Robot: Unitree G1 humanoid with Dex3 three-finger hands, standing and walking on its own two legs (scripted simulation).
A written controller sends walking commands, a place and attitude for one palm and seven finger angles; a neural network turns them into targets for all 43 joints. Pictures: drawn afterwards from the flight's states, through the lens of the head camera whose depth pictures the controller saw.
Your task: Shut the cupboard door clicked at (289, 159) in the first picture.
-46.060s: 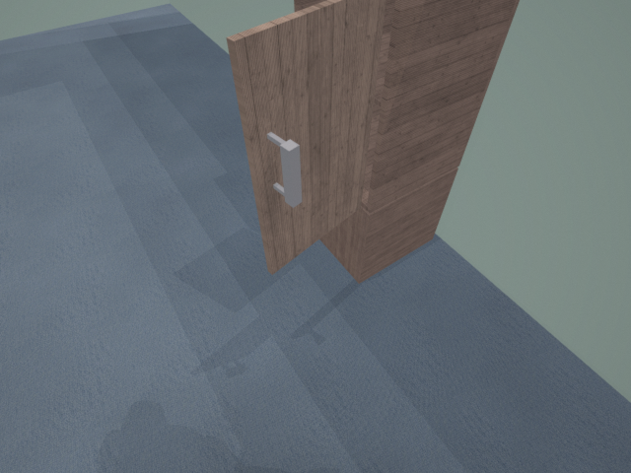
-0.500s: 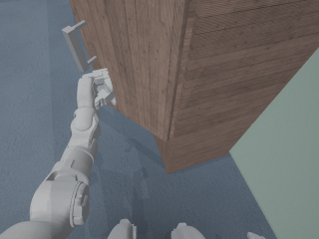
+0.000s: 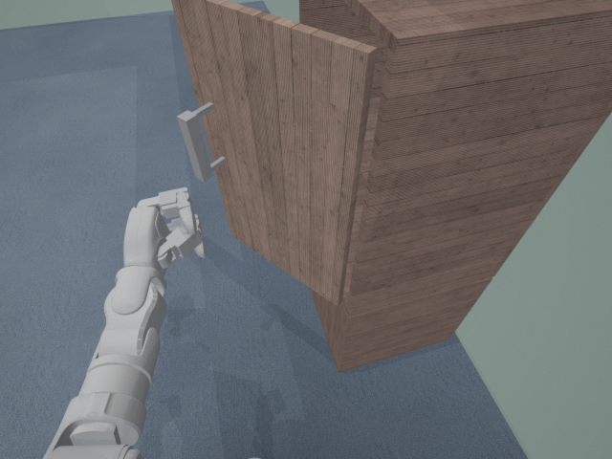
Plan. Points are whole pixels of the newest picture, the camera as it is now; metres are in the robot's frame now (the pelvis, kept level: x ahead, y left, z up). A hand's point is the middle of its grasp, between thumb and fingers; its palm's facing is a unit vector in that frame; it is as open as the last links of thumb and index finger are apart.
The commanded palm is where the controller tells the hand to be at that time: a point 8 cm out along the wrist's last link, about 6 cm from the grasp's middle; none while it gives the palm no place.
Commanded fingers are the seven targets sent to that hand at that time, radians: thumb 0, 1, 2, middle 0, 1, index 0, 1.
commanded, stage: draw the hand back to the body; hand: left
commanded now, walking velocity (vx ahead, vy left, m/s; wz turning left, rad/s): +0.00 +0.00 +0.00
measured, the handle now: (205, 142) +0.66 +0.20 +0.04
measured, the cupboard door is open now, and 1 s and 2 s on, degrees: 36 36 36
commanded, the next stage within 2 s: step back with the hand held close in 1.16 s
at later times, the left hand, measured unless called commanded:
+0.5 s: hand (66, 292) +0.26 +0.24 +0.16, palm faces +0.28 -0.92 -0.27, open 4.1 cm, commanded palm +0.21 +0.28 +0.18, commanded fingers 0.00 0.90 0.90 -0.56 -0.69 -0.56 -0.69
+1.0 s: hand out of the picture +0.20 +0.27 +0.19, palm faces +0.49 -0.78 -0.39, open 7.2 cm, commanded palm +0.15 +0.30 +0.21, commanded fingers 0.00 0.90 0.90 -0.20 -0.30 -0.20 -0.30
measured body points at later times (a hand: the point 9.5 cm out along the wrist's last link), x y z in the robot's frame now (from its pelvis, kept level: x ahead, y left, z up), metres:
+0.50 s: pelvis +0.01 +0.02 +0.04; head -0.01 +0.00 +0.49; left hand +0.24 +0.29 +0.18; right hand +0.22 -0.18 -0.04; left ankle +0.03 +0.11 -0.70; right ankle -0.01 -0.10 -0.70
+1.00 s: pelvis +0.02 +0.00 +0.04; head -0.01 -0.03 +0.49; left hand +0.17 +0.31 +0.21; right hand +0.21 -0.22 -0.05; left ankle +0.03 +0.11 -0.70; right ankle -0.01 -0.10 -0.70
